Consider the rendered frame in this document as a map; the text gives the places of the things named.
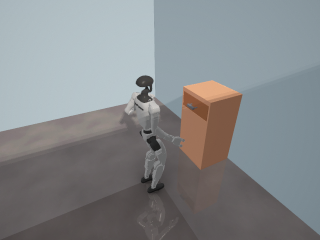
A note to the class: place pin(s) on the robot right hand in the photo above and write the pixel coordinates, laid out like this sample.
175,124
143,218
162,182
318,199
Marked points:
178,140

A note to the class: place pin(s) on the cabinet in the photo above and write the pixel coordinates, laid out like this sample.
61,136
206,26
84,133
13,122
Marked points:
208,142

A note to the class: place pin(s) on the right robot forearm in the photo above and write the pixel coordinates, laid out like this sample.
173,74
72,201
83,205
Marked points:
161,134

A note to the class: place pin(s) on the handle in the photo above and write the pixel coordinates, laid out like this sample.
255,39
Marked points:
190,106

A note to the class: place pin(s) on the robot left hand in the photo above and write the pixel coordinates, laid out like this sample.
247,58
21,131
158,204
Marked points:
151,95

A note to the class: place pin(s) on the right robot thigh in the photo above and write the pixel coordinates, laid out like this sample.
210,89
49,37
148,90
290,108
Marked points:
160,151

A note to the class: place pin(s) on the left robot upper arm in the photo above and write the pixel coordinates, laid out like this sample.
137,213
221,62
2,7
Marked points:
131,103

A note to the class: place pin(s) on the right robot upper arm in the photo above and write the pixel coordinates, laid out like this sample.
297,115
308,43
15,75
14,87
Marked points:
154,111

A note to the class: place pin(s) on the robot left shin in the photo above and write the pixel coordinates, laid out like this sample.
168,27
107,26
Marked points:
148,166

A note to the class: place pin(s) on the drawer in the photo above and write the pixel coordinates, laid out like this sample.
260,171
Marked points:
201,110

